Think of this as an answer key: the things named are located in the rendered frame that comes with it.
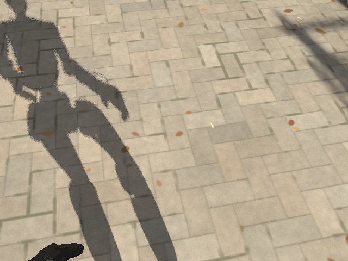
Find robot left hand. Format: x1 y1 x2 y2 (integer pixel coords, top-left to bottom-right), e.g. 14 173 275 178
29 243 84 261

